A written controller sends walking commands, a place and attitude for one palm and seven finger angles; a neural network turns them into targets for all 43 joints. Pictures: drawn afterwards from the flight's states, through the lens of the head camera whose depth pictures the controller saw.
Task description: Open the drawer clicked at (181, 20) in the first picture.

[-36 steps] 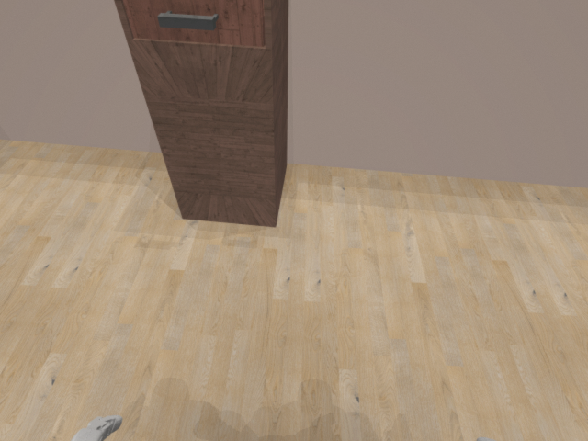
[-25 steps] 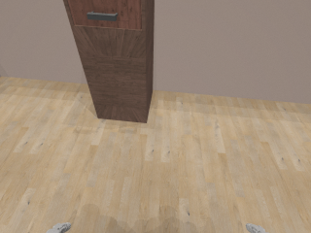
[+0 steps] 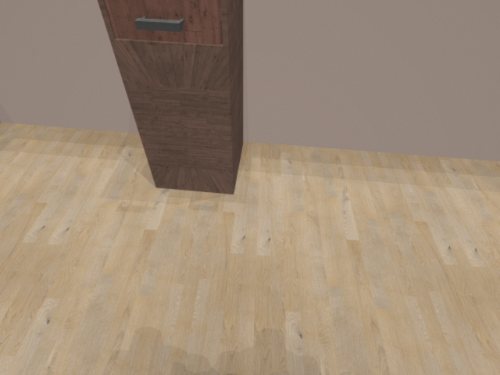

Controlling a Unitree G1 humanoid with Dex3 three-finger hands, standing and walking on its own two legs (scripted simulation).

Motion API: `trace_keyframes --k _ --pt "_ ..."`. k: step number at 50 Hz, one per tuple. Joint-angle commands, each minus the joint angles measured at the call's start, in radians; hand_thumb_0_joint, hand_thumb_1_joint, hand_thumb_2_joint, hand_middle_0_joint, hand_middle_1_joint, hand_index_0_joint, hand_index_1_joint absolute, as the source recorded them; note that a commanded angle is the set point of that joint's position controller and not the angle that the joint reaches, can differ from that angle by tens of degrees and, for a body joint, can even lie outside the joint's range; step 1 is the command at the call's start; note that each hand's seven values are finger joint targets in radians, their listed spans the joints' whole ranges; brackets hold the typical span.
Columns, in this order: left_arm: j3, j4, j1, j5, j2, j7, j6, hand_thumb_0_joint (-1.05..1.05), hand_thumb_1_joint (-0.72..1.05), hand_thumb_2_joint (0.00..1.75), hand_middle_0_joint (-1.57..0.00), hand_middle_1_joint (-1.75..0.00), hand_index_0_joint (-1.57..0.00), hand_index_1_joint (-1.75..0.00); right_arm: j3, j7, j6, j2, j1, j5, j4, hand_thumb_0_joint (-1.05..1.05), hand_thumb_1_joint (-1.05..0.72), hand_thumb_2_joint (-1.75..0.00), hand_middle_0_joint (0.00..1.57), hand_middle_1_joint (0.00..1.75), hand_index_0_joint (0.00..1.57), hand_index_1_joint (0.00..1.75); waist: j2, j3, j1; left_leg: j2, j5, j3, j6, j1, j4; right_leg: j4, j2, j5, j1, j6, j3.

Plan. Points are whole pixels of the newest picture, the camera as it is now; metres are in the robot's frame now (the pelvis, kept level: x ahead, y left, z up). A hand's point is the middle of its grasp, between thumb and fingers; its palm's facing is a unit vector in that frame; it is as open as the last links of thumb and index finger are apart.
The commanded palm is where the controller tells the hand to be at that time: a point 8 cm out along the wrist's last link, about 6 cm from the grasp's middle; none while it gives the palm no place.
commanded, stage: stand and wait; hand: left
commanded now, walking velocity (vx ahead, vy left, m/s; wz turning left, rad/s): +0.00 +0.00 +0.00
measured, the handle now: (161, 22) +1.12 +0.36 +0.11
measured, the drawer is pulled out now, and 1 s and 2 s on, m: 0.00 0.00 0.00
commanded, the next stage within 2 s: look at it before walking up in 0.24 s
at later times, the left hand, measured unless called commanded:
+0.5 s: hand out of the picture +0.07 +0.24 -0.16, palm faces -0.02 -0.95 -0.32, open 7.3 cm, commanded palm none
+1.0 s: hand out of the picture +0.08 +0.24 -0.15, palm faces -0.02 -0.94 -0.33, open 7.3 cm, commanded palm none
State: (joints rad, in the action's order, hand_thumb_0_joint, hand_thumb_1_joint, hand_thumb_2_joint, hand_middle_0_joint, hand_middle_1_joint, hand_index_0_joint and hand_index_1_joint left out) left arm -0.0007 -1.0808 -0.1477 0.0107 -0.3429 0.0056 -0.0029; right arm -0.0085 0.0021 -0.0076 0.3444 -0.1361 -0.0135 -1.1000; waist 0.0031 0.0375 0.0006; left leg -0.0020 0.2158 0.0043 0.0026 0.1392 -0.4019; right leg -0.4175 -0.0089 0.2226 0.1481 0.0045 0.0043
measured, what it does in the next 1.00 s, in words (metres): stands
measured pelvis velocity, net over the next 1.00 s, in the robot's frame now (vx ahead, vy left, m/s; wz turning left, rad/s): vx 0.00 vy -0.01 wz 0.01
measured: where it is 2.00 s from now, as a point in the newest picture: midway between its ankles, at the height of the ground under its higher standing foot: outside the picture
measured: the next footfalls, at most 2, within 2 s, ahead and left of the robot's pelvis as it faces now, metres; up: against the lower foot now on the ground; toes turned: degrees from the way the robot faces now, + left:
right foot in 1.86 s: +0.30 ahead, -0.02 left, +0.00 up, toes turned +23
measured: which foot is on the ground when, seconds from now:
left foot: down 0.00-1.00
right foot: down 0.00-1.00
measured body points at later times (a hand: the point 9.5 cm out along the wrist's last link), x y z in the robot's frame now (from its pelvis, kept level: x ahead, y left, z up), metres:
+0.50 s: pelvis -0.01 -0.01 +0.00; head +0.00 -0.01 +0.45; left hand +0.07 +0.29 -0.13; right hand +0.06 -0.30 -0.13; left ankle +0.00 +0.12 -0.74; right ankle +0.00 -0.12 -0.74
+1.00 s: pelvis +0.00 -0.01 +0.00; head +0.01 -0.01 +0.45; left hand +0.08 +0.29 -0.13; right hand +0.09 -0.30 -0.13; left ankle +0.00 +0.12 -0.74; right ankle +0.00 -0.12 -0.74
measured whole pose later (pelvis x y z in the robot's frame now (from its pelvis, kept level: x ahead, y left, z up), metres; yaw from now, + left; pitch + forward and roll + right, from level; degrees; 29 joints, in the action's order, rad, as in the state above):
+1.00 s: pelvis +0.00 -0.01 +0.00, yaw +0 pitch -2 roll +0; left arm 0.00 -1.09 -0.13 0.01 -0.34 0.01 0.00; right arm -0.01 0.00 -0.01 0.34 -0.11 -0.01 -1.10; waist 0.00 0.04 0.00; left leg 0.01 0.20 0.01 0.01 0.15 -0.38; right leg -0.39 0.00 0.21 0.15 0.00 0.00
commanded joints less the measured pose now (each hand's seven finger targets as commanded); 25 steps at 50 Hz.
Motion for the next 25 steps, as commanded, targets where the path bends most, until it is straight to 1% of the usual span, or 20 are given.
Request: trace_keyframes --k 1,3,8,9,13,16,22,24,25 --pt "0.035 0.069 0.06 -0.001 -0.206 -0.017 0.025 0.0 0.9 0.9 -0.2 -0.3 -0.2 -0.3 0.044 0.009 -0.024 0.202 0.067 0.004 0.062 0.0 -0.9 -0.9 0.2 0.3 0.2 0.3 0.002 -0.043 -0.003 0.113 -0.072 0.095 -0.035 0.023 0.087 0.093 -0.111 -0.059 0.009 -0.034 0.099" --pt "0.036 0.066 0.061 0.0 -0.205 -0.016 0.025 0.0 0.9 0.9 -0.2 -0.3 -0.2 -0.3 0.044 0.009 -0.023 0.201 0.063 0.004 0.058 0.0 -0.9 -0.9 0.2 0.3 0.2 0.3 0.005 -0.035 -0.003 0.112 -0.059 0.096 -0.033 0.026 0.092 0.101 -0.111 -0.039 0.016 -0.034 0.104" --pt "0.036 0.063 0.059 0.0 -0.206 -0.016 0.026 0.0 0.9 0.9 -0.2 -0.3 -0.2 -0.3 0.042 0.008 -0.024 0.202 0.058 0.004 0.05 0.0 -0.9 -0.9 0.2 0.3 0.2 0.3 0.011 -0.04 -0.002 0.112 -0.052 0.097 -0.031 0.021 0.094 0.11 -0.111 -0.015 0.025 -0.035 0.111" --pt "0.037 0.065 0.058 0.001 -0.204 -0.017 0.027 0.0 0.9 0.9 -0.2 -0.3 -0.2 -0.3 0.044 0.008 -0.023 0.2 0.055 0.004 0.05 0.0 -0.9 -0.9 0.2 0.3 0.2 0.3 0.006 -0.046 -0.002 0.112 -0.057 0.1 -0.032 0.022 0.091 0.109 -0.111 -0.02 0.021 -0.036 0.11" --pt "0.036 0.063 0.056 0.001 -0.203 -0.016 0.026 0.0 0.9 0.9 -0.2 -0.3 -0.2 -0.3 0.044 0.007 -0.024 0.198 0.057 0.003 0.048 0.0 -0.9 -0.9 0.2 0.3 0.2 0.3 0.0 -0.034 -0.002 0.111 -0.039 0.1 -0.031 0.025 0.097 0.116 -0.111 0.002 0.034 -0.034 0.11" --pt "0.036 0.063 0.055 0.001 -0.204 -0.016 0.029 0.0 0.9 0.9 -0.2 -0.3 -0.2 -0.3 0.043 0.007 -0.024 0.197 0.054 0.004 0.048 0.0 -0.9 -0.9 0.2 0.3 0.2 0.3 0.007 -0.051 -0.001 0.113 -0.067 0.097 -0.03 0.012 0.089 0.115 -0.115 -0.028 0.027 -0.036 0.113" --pt "0.036 0.059 0.057 0.001 -0.203 -0.016 0.028 0.0 0.9 0.9 -0.2 -0.3 -0.2 -0.3 0.042 0.008 -0.025 0.199 0.054 0.004 0.045 0.0 -0.9 -0.9 0.2 0.3 0.2 0.3 -0.006 -0.047 -0.001 0.116 -0.076 0.099 -0.029 0.017 0.095 0.11 -0.111 -0.047 0.021 -0.035 0.108" --pt "0.037 0.06 0.053 0.001 -0.204 -0.017 0.031 0.0 0.9 0.9 -0.2 -0.3 -0.2 -0.3 0.043 0.008 -0.025 0.199 0.051 0.006 0.047 0.0 -0.9 -0.9 0.2 0.3 0.2 0.3 0.0 -0.068 -0.001 0.118 -0.101 0.098 -0.029 0.005 0.086 0.106 -0.112 -0.079 0.006 -0.035 0.105" --pt "0.036 0.059 0.053 0.001 -0.204 -0.017 0.031 0.0 0.9 0.9 -0.2 -0.3 -0.2 -0.3 0.043 0.008 -0.025 0.198 0.053 0.005 0.046 0.0 -0.9 -0.9 0.2 0.3 0.2 0.3 0.001 -0.068 -0.002 0.118 -0.102 0.096 -0.028 0.006 0.086 0.107 -0.114 -0.083 0.006 -0.036 0.106"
